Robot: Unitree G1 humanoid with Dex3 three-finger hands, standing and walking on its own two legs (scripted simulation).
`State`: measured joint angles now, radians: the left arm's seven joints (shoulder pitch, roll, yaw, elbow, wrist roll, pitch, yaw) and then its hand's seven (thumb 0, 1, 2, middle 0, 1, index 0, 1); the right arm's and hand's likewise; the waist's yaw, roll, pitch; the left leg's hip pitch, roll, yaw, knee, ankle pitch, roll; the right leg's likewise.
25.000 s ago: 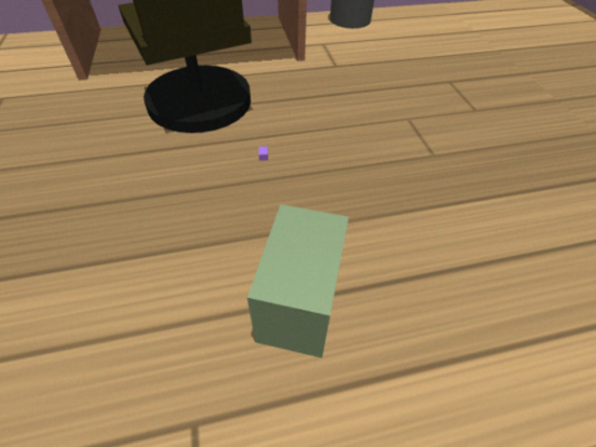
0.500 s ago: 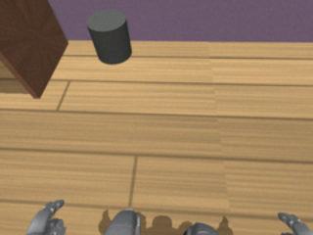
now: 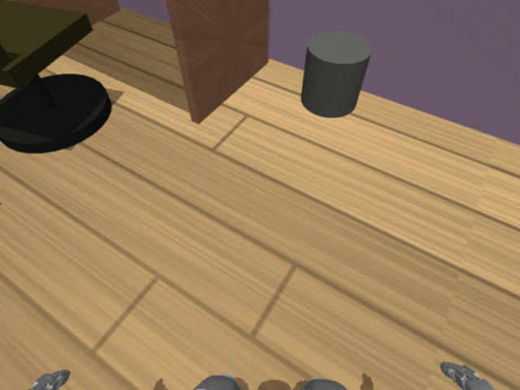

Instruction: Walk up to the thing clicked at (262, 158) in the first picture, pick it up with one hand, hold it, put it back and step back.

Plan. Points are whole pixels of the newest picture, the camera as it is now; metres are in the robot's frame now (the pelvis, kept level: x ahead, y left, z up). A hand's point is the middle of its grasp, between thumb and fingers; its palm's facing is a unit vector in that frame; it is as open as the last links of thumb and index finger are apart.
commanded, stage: walk up
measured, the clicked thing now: out of the picture +0.91 +1.24 -0.73
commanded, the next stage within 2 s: stand in 1.92 s
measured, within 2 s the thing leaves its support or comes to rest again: neither
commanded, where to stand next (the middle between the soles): +0.11 +0.03 m, yaw +47 degrees
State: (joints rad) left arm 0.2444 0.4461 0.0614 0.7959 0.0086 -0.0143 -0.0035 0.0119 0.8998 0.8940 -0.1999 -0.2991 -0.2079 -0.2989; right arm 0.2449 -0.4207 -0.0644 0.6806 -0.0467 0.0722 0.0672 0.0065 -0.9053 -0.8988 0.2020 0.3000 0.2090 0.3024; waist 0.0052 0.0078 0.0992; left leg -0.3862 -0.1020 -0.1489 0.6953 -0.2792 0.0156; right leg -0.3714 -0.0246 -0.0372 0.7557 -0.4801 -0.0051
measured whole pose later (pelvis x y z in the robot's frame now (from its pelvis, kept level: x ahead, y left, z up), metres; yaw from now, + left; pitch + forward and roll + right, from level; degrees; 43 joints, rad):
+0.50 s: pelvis +0.03 +0.03 +0.00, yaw +23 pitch -1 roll +1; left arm 0.24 0.47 0.06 0.79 0.02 0.04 -0.03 0.01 0.90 0.89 -0.20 -0.30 -0.21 -0.30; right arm 0.27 -0.42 -0.06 0.76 0.00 -0.03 -0.01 0.01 -0.91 -0.90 0.20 0.30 0.21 0.30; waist 0.02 -0.08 0.13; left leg -0.40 -0.04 -0.06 0.73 -0.31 0.00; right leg -0.47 -0.13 -0.03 1.08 -0.52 0.00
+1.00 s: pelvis +0.04 -0.01 -0.01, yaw +41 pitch -1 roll +2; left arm 0.25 0.45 0.05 0.79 0.03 0.00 -0.02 0.01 0.89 0.89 -0.20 -0.30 -0.21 -0.30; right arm 0.21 -0.44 -0.07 0.82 -0.02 -0.01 0.01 0.01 -0.91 -0.90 0.20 0.30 0.21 0.30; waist 0.04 -0.02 0.13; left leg -0.38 -0.02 0.01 0.73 -0.38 0.01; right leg -0.38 -0.18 -0.13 0.80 -0.40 0.01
